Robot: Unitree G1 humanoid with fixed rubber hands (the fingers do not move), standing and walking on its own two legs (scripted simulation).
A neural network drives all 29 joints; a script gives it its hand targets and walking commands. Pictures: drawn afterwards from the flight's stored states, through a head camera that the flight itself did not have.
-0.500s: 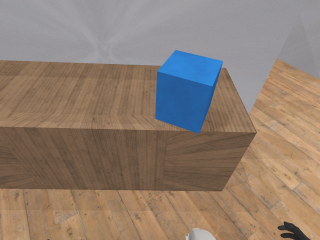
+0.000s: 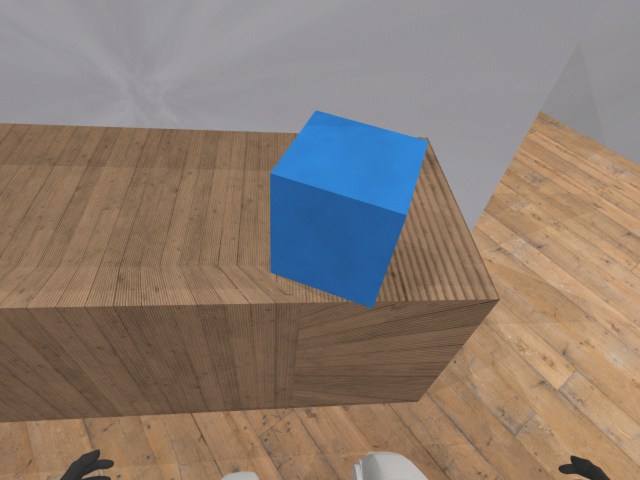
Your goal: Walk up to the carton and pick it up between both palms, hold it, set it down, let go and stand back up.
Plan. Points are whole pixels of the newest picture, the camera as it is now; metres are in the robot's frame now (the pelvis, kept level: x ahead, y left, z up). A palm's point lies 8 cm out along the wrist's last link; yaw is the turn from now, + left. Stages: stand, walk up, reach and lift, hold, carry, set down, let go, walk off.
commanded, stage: walk up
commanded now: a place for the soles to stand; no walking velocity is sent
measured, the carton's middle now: (344, 210) +0.57 -0.04 -0.03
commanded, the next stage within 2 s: none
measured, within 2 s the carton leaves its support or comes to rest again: neither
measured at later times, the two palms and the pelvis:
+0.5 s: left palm (158, 394) +0.24 +0.23 -0.08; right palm (619, 423) +0.22 -0.42 -0.08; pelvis +0.12 -0.09 -0.01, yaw -1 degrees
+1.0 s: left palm (177, 355) +0.29 +0.21 -0.06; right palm (626, 404) +0.23 -0.43 -0.06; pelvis +0.13 -0.10 +0.00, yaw -1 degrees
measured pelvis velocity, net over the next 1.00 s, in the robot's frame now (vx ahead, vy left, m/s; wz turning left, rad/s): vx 0.13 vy -0.10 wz -0.01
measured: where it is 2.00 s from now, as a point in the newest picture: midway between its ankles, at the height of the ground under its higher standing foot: outside the picture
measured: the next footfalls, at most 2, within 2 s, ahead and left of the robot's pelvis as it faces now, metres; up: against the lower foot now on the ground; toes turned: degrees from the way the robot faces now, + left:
right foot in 0.26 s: +0.22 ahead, -0.23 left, +0.00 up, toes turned -1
left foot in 0.48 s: +0.19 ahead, +0.05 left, +0.00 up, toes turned -1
